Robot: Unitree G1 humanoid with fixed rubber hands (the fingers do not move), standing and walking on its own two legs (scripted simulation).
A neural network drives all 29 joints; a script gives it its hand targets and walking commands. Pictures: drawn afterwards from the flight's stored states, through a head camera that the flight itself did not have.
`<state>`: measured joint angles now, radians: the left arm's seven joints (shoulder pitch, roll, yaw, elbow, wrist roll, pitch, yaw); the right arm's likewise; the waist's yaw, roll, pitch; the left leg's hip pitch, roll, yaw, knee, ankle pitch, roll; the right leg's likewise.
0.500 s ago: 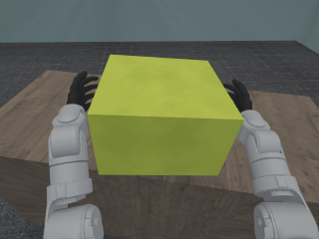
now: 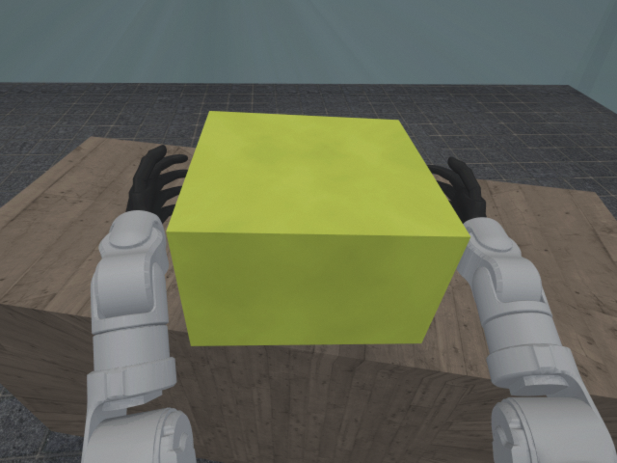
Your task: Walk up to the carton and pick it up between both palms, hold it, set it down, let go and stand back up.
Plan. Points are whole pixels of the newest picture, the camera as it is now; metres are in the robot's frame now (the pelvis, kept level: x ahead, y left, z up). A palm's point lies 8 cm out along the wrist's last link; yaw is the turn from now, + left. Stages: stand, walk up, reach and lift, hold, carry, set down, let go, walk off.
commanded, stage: set down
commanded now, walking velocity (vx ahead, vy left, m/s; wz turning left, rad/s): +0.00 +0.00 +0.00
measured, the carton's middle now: (307, 218) +0.42 +0.00 +0.14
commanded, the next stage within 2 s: none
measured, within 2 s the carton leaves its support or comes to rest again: neither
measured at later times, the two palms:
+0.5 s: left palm (162, 199) +0.39 +0.19 +0.19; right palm (459, 224) +0.38 -0.20 +0.16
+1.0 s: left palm (172, 211) +0.41 +0.19 +0.16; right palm (450, 226) +0.40 -0.20 +0.14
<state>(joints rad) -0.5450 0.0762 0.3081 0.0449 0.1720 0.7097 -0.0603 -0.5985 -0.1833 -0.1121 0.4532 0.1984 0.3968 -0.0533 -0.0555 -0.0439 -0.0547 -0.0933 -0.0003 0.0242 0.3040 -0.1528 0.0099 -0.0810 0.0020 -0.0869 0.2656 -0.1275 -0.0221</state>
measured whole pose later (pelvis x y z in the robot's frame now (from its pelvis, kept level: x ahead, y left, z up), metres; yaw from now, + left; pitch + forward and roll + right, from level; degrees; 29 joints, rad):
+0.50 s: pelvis +0.01 -0.01 +0.00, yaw +2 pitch -5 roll +0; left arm -0.63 0.09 0.31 0.25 0.19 0.44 -0.10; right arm -0.57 -0.09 -0.27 0.56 0.01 0.10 0.00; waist -0.05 -0.06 0.02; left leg -0.05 0.00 -0.01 0.30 -0.16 0.00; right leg -0.02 0.00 -0.12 0.26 -0.15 -0.03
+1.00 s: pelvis +0.03 -0.01 +0.00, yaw +2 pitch -2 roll +0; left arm -0.57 0.08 0.29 0.29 0.15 0.36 -0.07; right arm -0.54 -0.12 -0.20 0.60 0.04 0.03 -0.04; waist -0.05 -0.06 0.01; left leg -0.07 0.01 -0.01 0.31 -0.19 -0.01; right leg -0.04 0.01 -0.12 0.26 -0.17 -0.03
